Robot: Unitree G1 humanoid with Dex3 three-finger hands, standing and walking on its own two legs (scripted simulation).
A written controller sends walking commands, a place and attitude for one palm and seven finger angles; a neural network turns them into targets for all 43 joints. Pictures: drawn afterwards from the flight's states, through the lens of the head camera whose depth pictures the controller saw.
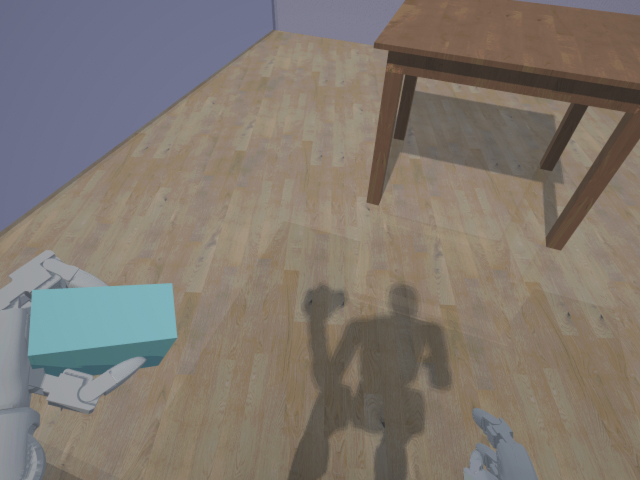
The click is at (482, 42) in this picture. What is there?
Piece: table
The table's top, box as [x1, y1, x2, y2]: [374, 0, 639, 89]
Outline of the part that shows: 374,42 374,47 639,89 639,15 514,0 405,0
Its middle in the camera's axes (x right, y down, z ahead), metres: +0.79 -0.82 +1.52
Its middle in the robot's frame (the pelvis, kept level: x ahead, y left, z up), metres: +1.73 -0.69 -0.02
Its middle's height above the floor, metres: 0.75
